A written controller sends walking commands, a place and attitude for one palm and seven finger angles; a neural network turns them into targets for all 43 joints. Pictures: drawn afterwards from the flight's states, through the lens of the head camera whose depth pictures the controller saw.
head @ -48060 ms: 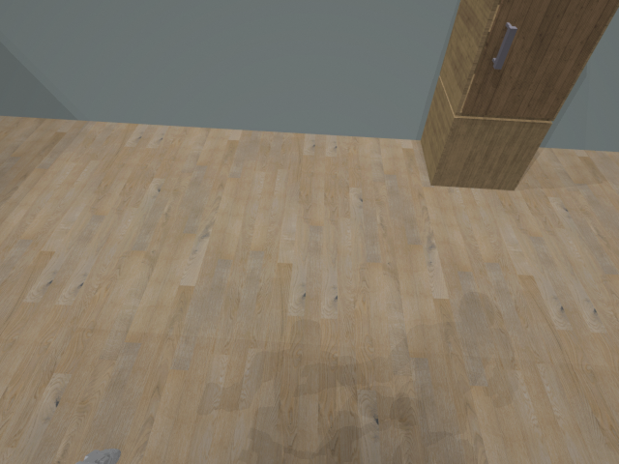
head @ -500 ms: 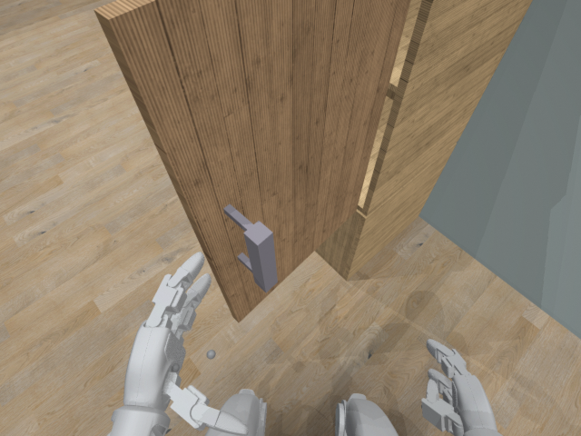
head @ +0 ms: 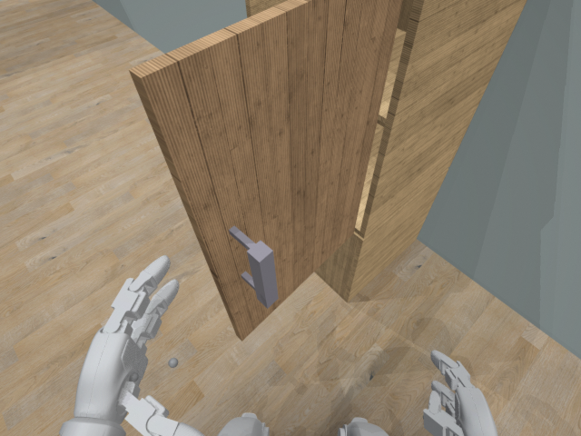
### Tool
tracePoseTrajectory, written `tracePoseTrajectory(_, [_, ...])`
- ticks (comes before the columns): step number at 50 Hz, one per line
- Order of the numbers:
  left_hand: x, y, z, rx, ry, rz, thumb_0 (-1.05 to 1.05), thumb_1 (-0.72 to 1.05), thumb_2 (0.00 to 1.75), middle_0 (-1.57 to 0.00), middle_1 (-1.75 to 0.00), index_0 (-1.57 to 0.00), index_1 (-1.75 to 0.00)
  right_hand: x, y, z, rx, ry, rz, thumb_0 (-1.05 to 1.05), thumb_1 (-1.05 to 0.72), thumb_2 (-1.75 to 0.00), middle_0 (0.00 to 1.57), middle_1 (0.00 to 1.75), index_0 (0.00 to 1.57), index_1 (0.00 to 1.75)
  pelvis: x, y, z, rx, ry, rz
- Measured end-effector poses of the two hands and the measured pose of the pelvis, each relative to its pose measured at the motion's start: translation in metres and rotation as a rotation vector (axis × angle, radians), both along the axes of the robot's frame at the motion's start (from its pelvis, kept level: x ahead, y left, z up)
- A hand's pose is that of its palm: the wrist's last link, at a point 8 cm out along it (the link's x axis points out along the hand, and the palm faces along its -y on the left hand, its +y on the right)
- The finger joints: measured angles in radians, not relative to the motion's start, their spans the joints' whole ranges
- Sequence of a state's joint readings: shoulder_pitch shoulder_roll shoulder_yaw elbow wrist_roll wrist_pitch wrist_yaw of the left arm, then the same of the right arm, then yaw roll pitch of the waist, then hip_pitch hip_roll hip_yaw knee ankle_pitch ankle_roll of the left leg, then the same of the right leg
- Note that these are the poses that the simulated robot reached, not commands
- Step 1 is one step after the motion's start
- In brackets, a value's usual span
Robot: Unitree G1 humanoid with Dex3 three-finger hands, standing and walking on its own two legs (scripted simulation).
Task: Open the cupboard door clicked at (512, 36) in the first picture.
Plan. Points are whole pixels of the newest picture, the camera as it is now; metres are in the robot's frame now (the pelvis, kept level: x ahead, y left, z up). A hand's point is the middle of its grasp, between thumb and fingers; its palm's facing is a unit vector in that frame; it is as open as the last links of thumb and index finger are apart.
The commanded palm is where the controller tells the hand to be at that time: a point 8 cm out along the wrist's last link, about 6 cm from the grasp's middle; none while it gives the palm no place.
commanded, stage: draw the hand back to the body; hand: left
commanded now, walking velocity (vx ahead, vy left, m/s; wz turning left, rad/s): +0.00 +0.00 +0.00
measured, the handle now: (253, 267) +0.35 +0.08 +0.03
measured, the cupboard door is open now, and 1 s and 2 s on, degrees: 94 94 94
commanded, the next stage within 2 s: step back with the hand held close in 1.26 s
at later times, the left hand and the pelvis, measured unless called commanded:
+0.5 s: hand (65, 327) +0.20 +0.22 +0.16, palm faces +0.23 -0.90 -0.38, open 13.7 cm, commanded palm +0.17 +0.27 +0.19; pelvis +0.02 +0.02 +0.06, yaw -1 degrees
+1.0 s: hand out of the picture +0.22 +0.29 +0.25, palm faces +0.46 -0.79 -0.40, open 8.1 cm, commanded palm +0.17 +0.32 +0.26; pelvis +0.03 +0.02 +0.09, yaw -2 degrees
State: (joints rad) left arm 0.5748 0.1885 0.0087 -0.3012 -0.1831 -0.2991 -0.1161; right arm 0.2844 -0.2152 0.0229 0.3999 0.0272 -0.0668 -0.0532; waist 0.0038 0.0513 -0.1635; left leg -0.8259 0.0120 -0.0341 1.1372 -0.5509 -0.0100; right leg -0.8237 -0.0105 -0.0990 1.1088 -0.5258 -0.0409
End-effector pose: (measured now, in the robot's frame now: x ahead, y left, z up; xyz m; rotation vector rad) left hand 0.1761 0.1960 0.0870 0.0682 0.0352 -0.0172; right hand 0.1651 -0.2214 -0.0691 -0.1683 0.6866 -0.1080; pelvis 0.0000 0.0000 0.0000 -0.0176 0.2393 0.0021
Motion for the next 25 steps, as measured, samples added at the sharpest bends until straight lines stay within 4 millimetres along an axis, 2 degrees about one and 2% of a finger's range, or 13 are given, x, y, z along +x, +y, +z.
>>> tracePoseTrajectory(10, [-0.006,0.028,0.030,0.008,-0.027,0.010,-0.01,-0.47,0.31,-0.15,-0.30,-0.15,-0.30,0.007,-0.007,0.029,-0.035,-0.057,-0.020,0.02,-0.91,-0.90,0.21,0.30,0.20,0.30,0.008,0.005,0.018,-0.009,-0.060,0.002])
tracePoseTrajectory(12, [-0.006,0.034,0.038,0.098,-0.001,0.039,-0.01,-0.44,0.33,-0.15,-0.30,-0.15,-0.30,0.009,-0.006,0.034,-0.045,-0.057,-0.027,0.02,-0.91,-0.90,0.21,0.30,0.20,0.30,0.010,0.006,0.023,-0.006,-0.074,-0.005])
tracePoseTrajectory(18, [-0.008,0.050,0.060,0.263,0.088,0.171,-0.01,-0.29,0.39,-0.16,-0.30,-0.16,-0.30,0.015,0.006,0.050,-0.039,-0.060,-0.044,0.02,-0.91,-0.90,0.20,0.30,0.20,0.30,0.017,0.012,0.044,-0.003,-0.132,-0.012])
tracePoseTrajectory(25, [-0.005,0.070,0.090,0.322,0.047,0.269,-0.01,-0.06,0.49,-0.17,-0.30,-0.17,-0.30,0.020,0.022,0.062,-0.026,-0.061,-0.005,0.02,-0.91,-0.90,0.21,0.30,0.20,0.30,0.024,0.018,0.061,0.000,-0.198,-0.013])
